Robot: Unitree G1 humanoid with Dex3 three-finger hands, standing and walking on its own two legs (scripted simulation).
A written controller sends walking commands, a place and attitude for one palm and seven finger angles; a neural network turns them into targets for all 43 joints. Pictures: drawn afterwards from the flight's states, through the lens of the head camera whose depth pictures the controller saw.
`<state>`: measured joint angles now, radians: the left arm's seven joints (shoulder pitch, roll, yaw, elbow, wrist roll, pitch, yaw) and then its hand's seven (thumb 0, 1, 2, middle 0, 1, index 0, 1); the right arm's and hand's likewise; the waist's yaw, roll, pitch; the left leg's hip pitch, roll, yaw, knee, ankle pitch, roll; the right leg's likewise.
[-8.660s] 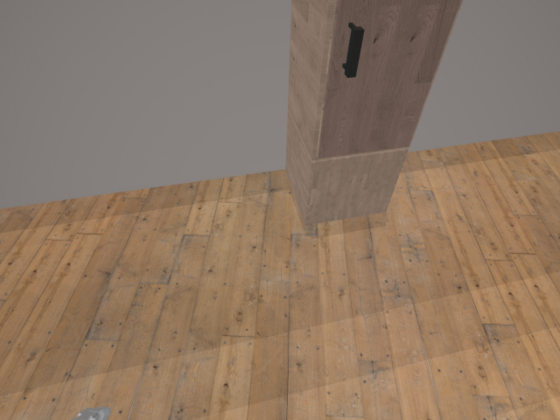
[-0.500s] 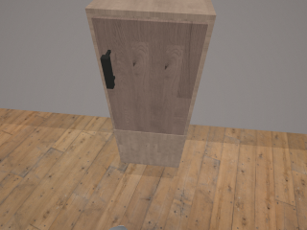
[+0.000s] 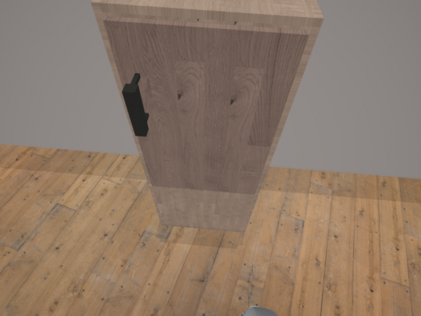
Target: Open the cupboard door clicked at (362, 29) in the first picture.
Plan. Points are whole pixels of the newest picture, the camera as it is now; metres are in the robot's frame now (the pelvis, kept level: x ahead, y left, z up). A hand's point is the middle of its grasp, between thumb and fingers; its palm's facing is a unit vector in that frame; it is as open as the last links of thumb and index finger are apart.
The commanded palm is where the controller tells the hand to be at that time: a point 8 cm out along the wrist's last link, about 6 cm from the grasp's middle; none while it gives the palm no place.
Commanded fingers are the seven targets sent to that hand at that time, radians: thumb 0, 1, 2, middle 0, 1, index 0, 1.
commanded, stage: come to a stop and stand still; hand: left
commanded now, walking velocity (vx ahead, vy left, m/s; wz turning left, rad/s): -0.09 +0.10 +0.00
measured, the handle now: (139, 105) +0.53 +0.20 +0.07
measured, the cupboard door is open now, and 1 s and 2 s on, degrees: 0 0 0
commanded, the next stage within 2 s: look again from close up in 0.84 s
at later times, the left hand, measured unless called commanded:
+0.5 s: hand out of the picture +0.00 +0.17 -0.16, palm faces +0.08 -0.96 -0.27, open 7.4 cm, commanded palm none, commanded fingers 0.00 0.90 0.90 -0.20 -0.30 -0.20 -0.30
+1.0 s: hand out of the picture -0.05 +0.18 -0.17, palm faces +0.01 -0.98 -0.20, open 7.3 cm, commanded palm none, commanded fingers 0.00 0.90 0.90 -0.20 -0.30 -0.20 -0.30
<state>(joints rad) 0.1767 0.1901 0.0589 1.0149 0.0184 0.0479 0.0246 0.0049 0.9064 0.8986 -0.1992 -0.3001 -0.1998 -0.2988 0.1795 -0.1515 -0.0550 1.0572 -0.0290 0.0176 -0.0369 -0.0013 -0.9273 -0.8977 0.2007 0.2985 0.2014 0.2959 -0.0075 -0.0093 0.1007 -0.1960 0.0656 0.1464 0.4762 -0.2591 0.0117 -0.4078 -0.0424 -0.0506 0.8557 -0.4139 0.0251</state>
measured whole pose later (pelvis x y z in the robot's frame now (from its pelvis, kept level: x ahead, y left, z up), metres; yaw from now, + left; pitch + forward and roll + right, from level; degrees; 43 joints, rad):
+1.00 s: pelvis -0.05 +0.01 +0.00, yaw +1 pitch -1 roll +0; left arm 0.28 0.15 -0.01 1.10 0.02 -0.01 0.03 0.01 0.92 0.90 -0.20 -0.30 -0.20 -0.30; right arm 0.29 -0.15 -0.01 1.08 -0.02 -0.01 -0.01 0.01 -0.92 -0.90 0.20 0.30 0.20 0.30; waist -0.02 0.01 0.03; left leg -0.17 0.01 0.04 0.46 -0.27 -0.01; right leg -0.22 -0.03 -0.04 0.49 -0.25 0.00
